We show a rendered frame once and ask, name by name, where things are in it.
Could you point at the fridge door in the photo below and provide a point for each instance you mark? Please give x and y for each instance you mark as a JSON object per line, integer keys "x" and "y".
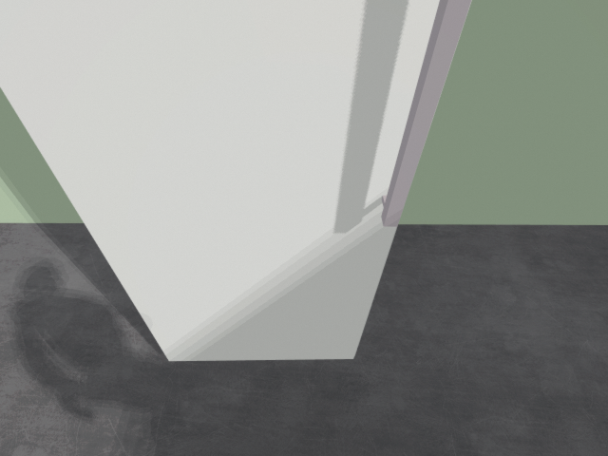
{"x": 229, "y": 157}

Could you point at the handle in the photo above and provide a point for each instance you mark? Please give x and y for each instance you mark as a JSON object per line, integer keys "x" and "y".
{"x": 443, "y": 40}

